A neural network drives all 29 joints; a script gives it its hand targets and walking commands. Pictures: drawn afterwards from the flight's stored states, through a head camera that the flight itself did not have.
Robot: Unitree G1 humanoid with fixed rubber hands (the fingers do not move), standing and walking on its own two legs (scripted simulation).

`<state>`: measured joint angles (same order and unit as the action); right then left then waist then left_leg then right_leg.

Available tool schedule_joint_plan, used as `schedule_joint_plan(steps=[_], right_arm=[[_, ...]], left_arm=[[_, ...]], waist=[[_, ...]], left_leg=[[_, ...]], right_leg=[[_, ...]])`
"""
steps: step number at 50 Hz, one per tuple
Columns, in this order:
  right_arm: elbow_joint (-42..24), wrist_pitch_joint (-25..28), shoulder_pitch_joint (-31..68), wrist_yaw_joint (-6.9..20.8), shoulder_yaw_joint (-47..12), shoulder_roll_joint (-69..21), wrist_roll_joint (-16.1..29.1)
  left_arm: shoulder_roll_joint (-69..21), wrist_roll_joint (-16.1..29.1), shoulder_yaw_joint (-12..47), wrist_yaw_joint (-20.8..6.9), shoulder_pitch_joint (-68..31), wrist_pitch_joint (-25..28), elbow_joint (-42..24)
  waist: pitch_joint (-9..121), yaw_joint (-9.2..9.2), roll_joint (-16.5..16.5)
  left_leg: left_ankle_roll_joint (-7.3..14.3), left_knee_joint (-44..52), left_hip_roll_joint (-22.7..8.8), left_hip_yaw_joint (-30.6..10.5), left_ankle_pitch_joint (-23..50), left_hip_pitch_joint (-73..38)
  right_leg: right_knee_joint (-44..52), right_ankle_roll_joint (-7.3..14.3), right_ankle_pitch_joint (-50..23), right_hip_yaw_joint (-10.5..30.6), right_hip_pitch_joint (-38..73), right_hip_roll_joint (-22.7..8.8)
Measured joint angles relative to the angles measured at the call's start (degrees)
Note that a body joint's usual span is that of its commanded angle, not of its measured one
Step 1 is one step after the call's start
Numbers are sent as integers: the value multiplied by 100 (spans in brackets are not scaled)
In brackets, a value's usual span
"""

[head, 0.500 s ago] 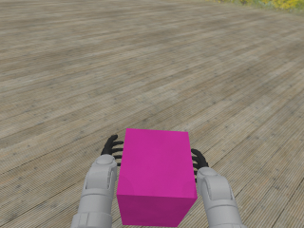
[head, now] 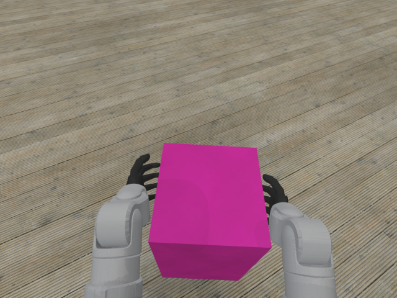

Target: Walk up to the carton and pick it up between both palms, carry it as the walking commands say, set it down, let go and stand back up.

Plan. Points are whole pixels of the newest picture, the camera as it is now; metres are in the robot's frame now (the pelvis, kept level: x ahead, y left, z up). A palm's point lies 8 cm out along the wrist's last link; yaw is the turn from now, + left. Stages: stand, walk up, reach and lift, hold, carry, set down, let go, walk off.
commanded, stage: carry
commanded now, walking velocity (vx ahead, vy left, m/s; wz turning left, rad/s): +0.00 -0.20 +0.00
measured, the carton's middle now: (204, 218) +0.29 +0.00 +0.00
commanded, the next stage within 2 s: none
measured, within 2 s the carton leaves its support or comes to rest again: neither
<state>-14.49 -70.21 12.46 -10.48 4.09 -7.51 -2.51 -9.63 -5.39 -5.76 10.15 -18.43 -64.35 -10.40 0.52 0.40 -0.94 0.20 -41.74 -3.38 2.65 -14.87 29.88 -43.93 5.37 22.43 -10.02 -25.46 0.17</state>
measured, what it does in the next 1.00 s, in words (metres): steps to the right: left foot, then left foot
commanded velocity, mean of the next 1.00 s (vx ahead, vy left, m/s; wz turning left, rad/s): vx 0.00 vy -0.20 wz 0.00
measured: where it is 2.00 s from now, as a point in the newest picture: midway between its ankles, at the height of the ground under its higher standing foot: outside the picture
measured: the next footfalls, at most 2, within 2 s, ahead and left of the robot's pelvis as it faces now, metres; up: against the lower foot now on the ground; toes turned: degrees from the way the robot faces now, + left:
left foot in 0.36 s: +0.00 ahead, +0.08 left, +0.00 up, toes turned +12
left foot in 0.74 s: -0.06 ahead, +0.00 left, +0.00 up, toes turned +14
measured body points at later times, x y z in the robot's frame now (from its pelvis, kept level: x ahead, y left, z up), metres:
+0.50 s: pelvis -0.04 -0.09 +0.00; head -0.01 -0.09 +0.45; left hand +0.26 +0.07 +0.07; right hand +0.25 -0.20 +0.05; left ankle -0.04 +0.07 -0.71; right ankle -0.02 -0.16 -0.71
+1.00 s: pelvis -0.10 -0.21 +0.00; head -0.07 -0.21 +0.45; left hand +0.19 -0.04 +0.08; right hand +0.20 -0.30 +0.06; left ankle -0.11 -0.03 -0.70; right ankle -0.04 -0.26 -0.71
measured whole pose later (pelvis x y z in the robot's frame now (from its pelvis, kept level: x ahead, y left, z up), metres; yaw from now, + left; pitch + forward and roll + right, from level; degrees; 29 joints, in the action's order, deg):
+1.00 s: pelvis -0.10 -0.21 +0.00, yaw +7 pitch +3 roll +0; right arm -16.4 -73.9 11.5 -9.9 3.4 -7.9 -4.4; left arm -9.7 -6.3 -5.6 9.3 -18.7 -67.3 -10.7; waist 0.5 -0.9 0.4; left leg -3.3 -45.3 -7.8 2.9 -28.1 25.7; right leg -40.5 6.1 17.0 -9.0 -26.8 0.9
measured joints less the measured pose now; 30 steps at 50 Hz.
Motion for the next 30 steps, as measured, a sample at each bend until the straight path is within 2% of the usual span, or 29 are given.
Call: schedule_joint_plan(steps=[2,4,5,7,10,12,15,17,18,19,20,21,22,23,25,27,28,30], right_arm=[[142,-28,159,2,14,-110,-56],[203,-91,269,7,-41,-130,-116],[192,-123,283,10,-56,-131,-145],[82,-195,191,15,-77,-104,-175],[-206,-285,-36,12,-105,-54,-172],[-361,-327,-40,2,-33,-53,-149],[-433,-324,32,0,60,-68,-122],[-388,-312,99,0,101,-81,-117],[-339,-293,132,21,112,-87,-127],[-235,-230,156,42,91,-95,-132],[-115,-186,178,52,48,-102,-138],[-6,-178,197,53,-4,-107,-153],[64,-195,202,53,-49,-108,-174],[85,-219,177,55,-82,-103,-191],[28,-271,61,58,-122,-81,-206],[-21,-294,-30,58,-139,-60,-211],[-63,-312,-78,55,-147,-48,-203],[-192,-348,-125,28,-122,-39,-180]], left_arm=[[9,-3,-154,-13,26,-72,-96],[34,33,-216,-20,110,-82,-179],[42,53,-213,-22,142,-69,-189],[44,76,-146,-24,165,-75,-158],[13,85,-55,-26,56,-190,-136],[-18,64,-22,-28,-44,-223,-166],[-52,6,-20,-43,-144,-223,-203],[-67,-56,-26,-51,-184,-219,-194],[-69,-85,-40,-55,-197,-217,-185],[-68,-103,-90,-58,-199,-206,-175],[-53,-107,-137,-62,-159,-203,-170],[-27,-99,-166,-68,-81,-202,-169],[0,-79,-169,-71,8,-198,-169],[24,-62,-138,-72,88,-192,-167],[51,-42,-44,-71,181,-199,-147],[48,-32,-4,-72,180,-207,-89],[38,-34,0,-73,144,-241,-70],[9,-38,12,-77,44,-280,-60]], waist=[[-22,-157,-204],[-65,-269,-146],[-111,-307,-37],[-197,-282,236],[-152,-220,119],[-169,-124,100],[-106,-37,68],[-29,-3,57],[5,9,34],[-8,-12,-122],[-17,-60,-253],[1,-94,-282],[19,-102,-231],[35,-92,-147],[55,-97,12],[-30,-119,269],[-50,-111,278],[-67,-92,162]], left_leg=[[-166,0,3,129,-50,11],[-279,22,-111,152,-85,15],[-328,43,-195,105,-67,2],[-357,131,-362,-78,35,-36],[-231,-427,-270,-48,-1101,158],[-179,-896,-244,-2,-1308,241],[-120,-949,-210,101,-1283,113],[-74,-520,-195,175,-1094,-167],[-88,-170,-189,199,-714,-328],[-155,-36,-138,262,-438,-389],[-213,33,-119,354,-392,-447],[-258,59,-162,414,-421,-471],[-296,54,-232,426,-457,-471],[-331,47,-289,403,-474,-461],[-406,42,-364,319,-455,-442],[-477,73,-561,159,-366,-470],[-464,57,-560,103,-536,-461],[-359,-202,-453,70,-1159,-367]], right_leg=[[-325,-265,65,234,-214,-28],[-178,-407,169,387,-231,5],[-1,-354,-86,278,-161,32],[361,-54,-278,21,68,201],[475,219,-299,-182,64,101],[533,277,-317,-355,77,74],[551,351,-349,-524,4,87],[491,404,-336,-611,-78,126],[427,429,-314,-643,-128,138],[343,446,-290,-593,-171,78],[246,270,-384,-511,-225,27],[68,-47,-268,-372,-308,43],[-153,-250,-63,-163,-383,82],[-274,-353,12,55,-403,80],[94,-436,-186,334,-193,-55],[405,-149,-327,126,1,108],[468,71,-444,52,22,127],[435,213,-485,-28,-39,76]])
